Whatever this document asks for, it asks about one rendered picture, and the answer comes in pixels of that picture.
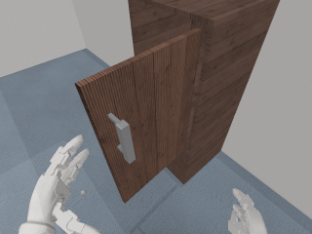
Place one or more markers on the left robot forearm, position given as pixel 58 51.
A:
pixel 36 227

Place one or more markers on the cupboard door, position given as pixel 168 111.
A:
pixel 153 93

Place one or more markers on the handle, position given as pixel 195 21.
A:
pixel 125 137

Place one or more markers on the robot right hand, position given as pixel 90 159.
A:
pixel 251 221

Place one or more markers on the robot left hand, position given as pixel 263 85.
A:
pixel 54 184

